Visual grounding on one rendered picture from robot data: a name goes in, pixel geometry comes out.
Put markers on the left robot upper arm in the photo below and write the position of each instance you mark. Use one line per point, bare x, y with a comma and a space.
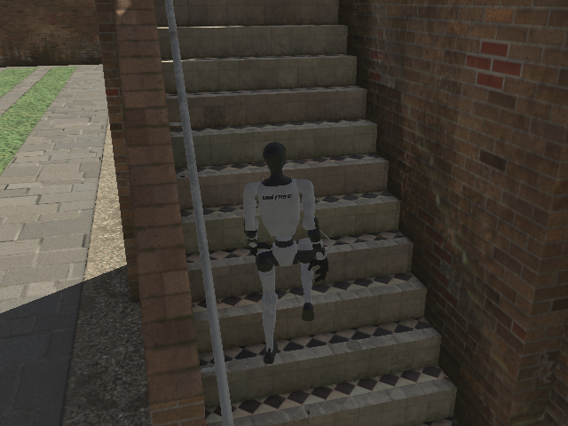
249, 206

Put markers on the right robot forearm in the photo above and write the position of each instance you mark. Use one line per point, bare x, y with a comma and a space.
316, 241

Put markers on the left robot forearm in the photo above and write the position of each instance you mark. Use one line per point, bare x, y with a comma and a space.
252, 237

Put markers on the robot left thigh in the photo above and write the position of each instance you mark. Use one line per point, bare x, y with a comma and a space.
266, 270

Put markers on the right robot shin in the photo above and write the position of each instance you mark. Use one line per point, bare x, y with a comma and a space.
306, 278

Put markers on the right robot upper arm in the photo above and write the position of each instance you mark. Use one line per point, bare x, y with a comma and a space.
308, 200

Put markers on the robot left hand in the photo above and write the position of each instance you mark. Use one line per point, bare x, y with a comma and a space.
260, 245

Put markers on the robot right hand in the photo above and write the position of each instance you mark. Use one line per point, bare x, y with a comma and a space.
322, 270

